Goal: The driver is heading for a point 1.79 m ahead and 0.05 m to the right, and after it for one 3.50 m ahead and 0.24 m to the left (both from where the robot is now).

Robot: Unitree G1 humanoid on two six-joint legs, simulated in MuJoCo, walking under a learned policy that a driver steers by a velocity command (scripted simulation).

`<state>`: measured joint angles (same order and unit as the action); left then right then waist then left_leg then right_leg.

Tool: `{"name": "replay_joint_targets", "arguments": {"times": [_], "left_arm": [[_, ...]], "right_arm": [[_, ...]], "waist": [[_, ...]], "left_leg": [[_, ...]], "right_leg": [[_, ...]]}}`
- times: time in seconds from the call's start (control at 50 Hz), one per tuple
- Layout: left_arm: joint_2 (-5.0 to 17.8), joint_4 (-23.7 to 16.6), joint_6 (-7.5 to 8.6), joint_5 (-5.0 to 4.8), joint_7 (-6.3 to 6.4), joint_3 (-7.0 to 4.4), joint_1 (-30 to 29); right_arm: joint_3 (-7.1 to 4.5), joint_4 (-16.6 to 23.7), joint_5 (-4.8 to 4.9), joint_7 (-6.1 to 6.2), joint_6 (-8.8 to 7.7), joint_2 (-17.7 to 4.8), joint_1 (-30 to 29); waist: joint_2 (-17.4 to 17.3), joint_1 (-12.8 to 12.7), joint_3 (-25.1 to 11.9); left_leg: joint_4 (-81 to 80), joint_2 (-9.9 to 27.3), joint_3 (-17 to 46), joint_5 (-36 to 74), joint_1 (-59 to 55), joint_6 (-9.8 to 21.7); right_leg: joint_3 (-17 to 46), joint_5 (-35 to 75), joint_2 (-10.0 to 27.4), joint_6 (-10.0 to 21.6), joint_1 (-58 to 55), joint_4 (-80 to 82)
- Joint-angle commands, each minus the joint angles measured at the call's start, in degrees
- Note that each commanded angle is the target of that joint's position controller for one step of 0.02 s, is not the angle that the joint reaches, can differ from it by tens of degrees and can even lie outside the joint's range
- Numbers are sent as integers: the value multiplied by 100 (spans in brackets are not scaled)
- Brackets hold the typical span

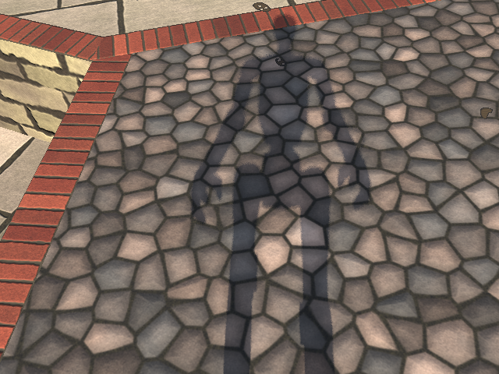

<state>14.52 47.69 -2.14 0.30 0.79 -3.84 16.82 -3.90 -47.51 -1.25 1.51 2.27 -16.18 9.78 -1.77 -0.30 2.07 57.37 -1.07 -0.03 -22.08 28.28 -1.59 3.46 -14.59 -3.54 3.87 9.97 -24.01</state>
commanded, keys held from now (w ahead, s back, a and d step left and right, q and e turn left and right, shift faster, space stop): e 0.12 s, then no key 0.76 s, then w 0.12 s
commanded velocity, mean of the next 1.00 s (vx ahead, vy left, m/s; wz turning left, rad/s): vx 0.02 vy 0.00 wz -0.19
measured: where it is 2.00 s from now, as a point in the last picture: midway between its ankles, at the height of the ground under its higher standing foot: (273, 360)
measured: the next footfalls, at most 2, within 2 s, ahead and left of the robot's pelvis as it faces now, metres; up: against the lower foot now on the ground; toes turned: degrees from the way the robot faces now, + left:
left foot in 0.32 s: +0.07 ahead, +0.12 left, +0.00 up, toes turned -10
right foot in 0.62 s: -0.01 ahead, -0.08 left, +0.00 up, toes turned -5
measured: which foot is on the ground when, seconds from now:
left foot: up 0.00-0.30, down 0.32-1.00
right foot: down 0.00-0.32, up 0.34-0.60, down 0.62-1.00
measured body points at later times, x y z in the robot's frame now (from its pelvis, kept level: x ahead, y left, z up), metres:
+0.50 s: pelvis +0.00 +0.04 +0.00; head +0.03 +0.07 +0.45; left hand +0.15 +0.29 -0.14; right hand +0.08 -0.23 -0.10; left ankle +0.03 +0.13 -0.74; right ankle -0.06 -0.08 -0.70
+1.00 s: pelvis +0.00 +0.03 +0.00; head -0.01 +0.03 +0.45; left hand +0.08 +0.28 -0.15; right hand -0.01 -0.24 -0.15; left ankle +0.02 +0.13 -0.74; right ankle -0.05 -0.08 -0.74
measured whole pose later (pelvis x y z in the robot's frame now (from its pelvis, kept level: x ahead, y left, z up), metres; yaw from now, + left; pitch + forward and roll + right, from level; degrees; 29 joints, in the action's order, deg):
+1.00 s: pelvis +0.00 +0.03 +0.00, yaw -9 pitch -2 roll +0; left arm 13.7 59.8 -0.8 0.8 1.4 -0.7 14.5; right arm -1.0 -58.4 -1.3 0.4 1.2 -14.5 15.0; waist -0.2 0.5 0.4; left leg 29.2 -1.5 0.9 -20.5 12.3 2.6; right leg 3.5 -18.1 -2.7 2.4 5.7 -23.8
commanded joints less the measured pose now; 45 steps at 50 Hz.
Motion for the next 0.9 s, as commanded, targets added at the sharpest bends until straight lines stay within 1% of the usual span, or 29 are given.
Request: {"name": "replay_joint_targets", "arguments": {"times": [0.02,0.1,0.18,0.24,0.26,0.28,0.3,0.32,0.34,0.36,0.38,0.4,0.42,0.44,0.46,0.5,0.54,0.56,0.58,0.6,0.62,0.64,0.66,0.68,0.7,0.72,0.76,0.88,0.9], "left_arm": [[899,-373,84,-35,11,-228,52],[1064,-399,50,8,38,-285,256],[1126,-522,11,65,-2,-286,21],[1121,-581,-24,86,-28,-255,-271],[1118,-592,-35,65,-25,-242,-398],[1087,-610,-42,11,-13,-215,-563],[950,-627,-18,-13,3,-156,-575],[537,-654,19,20,-1,-34,-264],[621,-623,-26,-8,50,-62,-22],[926,-523,-75,71,71,-131,-67],[919,-444,-88,40,42,-143,-179],[822,-367,-92,21,8,-127,-196],[773,-327,-98,42,-35,-108,-205],[724,-265,-97,51,-65,-80,-170],[675,-207,-96,45,-76,-49,-190],[546,-148,-104,13,-63,27,-335],[505,-72,-113,-18,-19,73,-443],[507,-4,-106,-28,5,85,-406],[477,93,-84,-22,30,106,-299],[502,172,-44,14,57,122,-246],[673,193,16,85,84,109,-286],[906,199,74,146,100,94,-320],[853,301,99,43,62,114,-618],[624,296,142,39,29,174,-709],[572,382,176,46,27,203,-644],[597,494,185,59,47,211,-565],[637,665,209,31,83,216,-437],[562,982,225,27,105,278,-384],[575,1043,222,32,106,277,-304]], "right_arm": [[-70,400,23,-25,-51,-391,-93],[-26,600,59,-2,-31,-424,-343],[19,669,96,5,-48,-441,-244],[37,696,126,30,-64,-455,-73],[44,673,125,42,-80,-435,63],[56,614,95,63,-112,-382,270],[58,600,32,102,-173,-445,356],[43,681,-70,142,-234,-790,349],[13,757,-9,85,-211,-1147,78],[41,682,16,33,-223,-941,222],[140,676,46,2,-251,-619,21],[183,695,33,-2,-254,-495,-230],[199,685,25,27,-268,-488,-296],[198,626,24,45,-274,-508,-243],[200,558,29,44,-272,-517,-140],[204,438,36,21,-262,-524,23],[184,319,16,-4,-229,-581,151],[174,270,17,-10,-209,-606,153],[166,229,37,-12,-188,-624,102],[163,183,48,-12,-187,-620,122],[184,172,56,-22,-219,-547,184],[180,194,63,-57,-246,-498,255],[230,86,106,-64,-222,-289,276],[211,-32,67,-46,-201,-420,194],[184,-110,55,-43,-192,-471,144],[183,-179,62,-51,-195,-467,170],[184,-329,54,-58,-211,-449,242],[223,-769,67,-39,-209,-358,315],[228,-837,61,-42,-203,-350,364]], "waist": [[645,-18,-384],[861,-220,-375],[938,-213,-478],[1023,-127,-450],[1001,-27,-424],[908,149,-395],[653,188,-395],[-500,1,-598],[-1091,-111,-498],[-824,-11,-443],[-516,-86,-205],[-479,-168,-84],[-687,-179,-129],[-783,-159,-173],[-735,-112,-251],[-683,-3,-358],[-792,105,-362],[-800,80,-350],[-715,-20,-328],[-587,-61,-323],[-367,-12,-414],[48,141,-448],[703,277,-198],[591,171,-51],[517,119,-27],[536,122,-3],[503,111,-6],[275,90,101],[278,76,-19]], "left_leg": [[161,68,148,47,719,-131],[-511,58,197,-70,666,-164],[-1126,-12,147,-120,-104,-47],[-1833,-83,83,-99,-877,93],[-2328,-103,57,139,-1209,140],[-3173,-97,28,730,-1696,187],[-3899,204,349,1355,-2263,263],[-4380,1483,1690,1829,-2751,498],[-4289,2284,2614,2926,-2250,1274],[-4237,2368,2657,2971,-1891,1688],[-4240,2002,2201,2763,-1713,1601],[-4241,1618,1693,2566,-1611,1369],[-4220,1388,1403,2675,-1732,1211],[-4123,1231,1184,3055,-1901,1158],[-4031,1159,1050,3302,-2044,1149],[-3911,1141,998,3285,-2257,1168],[-3844,1129,1098,3061,-2333,1181],[-3794,1109,1135,2964,-2307,1148],[-3715,1049,1106,2851,-2195,1043],[-3687,1018,1114,2702,-1953,868],[-3689,972,1143,2357,-1641,660],[-3565,719,906,1936,-1461,532],[-3893,385,589,1350,-1852,470],[-3816,395,583,1348,-2098,433],[-3784,439,616,1456,-2177,459],[-3778,484,640,1626,-2227,470],[-3807,535,665,1761,-2171,471],[-3931,511,655,1578,-2073,397],[-3898,435,601,1099,-2097,404]], "right_leg": [[1303,3796,1369,983,-1001,317],[1672,3660,1387,1023,-1146,184],[1782,3618,1331,934,-714,61],[1914,3465,1251,743,-297,-32],[1961,3247,1186,627,-163,-93],[1957,2762,1046,428,52,-208],[1909,1927,848,153,425,-365],[1296,375,301,-142,824,-1219],[545,-1899,-513,-250,1125,-1658],[533,-2085,-230,-285,917,-2476],[591,-1759,-157,-308,907,-2715],[572,-1467,-100,-375,845,-2739],[498,-1249,-85,-426,828,-2668],[401,-1186,-98,-491,811,-2518],[290,-1182,-90,-544,741,-2301],[76,-1172,16,-592,546,-1624],[-93,-999,64,-556,338,-918],[-161,-728,70,-513,180,-484],[-238,-160,77,-460,-114,179],[-106,574,196,-403,-531,723],[322,917,523,-335,-936,738],[750,1475,983,-214,-1027,535],[783,1182,1024,-37,-203,490],[770,786,948,-74,53,621],[687,616,863,-137,103,694],[642,624,803,-164,93,726],[592,722,769,-173,-37,727],[583,559,789,-110,-42,786],[583,-17,746,-69,-68,842]]}}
